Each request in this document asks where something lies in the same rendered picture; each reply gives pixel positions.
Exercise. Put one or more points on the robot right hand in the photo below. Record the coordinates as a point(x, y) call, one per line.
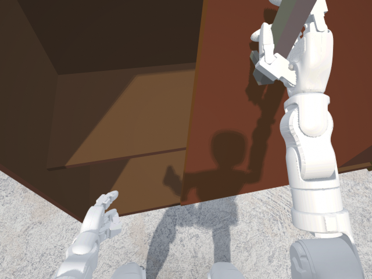
point(310, 55)

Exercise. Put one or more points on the right robot thigh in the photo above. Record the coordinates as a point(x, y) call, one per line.
point(224, 270)

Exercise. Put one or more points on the robot left hand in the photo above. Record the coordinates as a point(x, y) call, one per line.
point(99, 222)

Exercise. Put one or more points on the handle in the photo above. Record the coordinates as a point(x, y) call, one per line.
point(287, 25)

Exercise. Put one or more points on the left robot forearm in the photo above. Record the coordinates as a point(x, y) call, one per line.
point(81, 257)

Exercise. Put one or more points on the robot thigh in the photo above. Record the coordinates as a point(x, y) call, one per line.
point(224, 270)
point(129, 271)

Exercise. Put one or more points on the left robot thigh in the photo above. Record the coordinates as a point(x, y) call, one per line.
point(129, 271)

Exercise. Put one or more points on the wardrobe door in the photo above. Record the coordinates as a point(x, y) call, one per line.
point(363, 157)
point(234, 143)

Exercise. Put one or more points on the right robot upper arm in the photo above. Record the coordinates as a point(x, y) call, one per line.
point(323, 258)

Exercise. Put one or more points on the right robot forearm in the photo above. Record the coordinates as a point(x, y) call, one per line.
point(312, 169)

